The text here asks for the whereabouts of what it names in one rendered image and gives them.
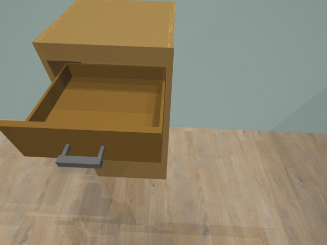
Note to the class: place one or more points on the cabinet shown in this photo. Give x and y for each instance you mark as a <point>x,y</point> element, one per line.
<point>117,32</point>

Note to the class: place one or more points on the handle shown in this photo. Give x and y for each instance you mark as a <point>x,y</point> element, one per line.
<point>80,161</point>

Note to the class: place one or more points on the drawer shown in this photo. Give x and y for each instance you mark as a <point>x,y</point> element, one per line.
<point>88,106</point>

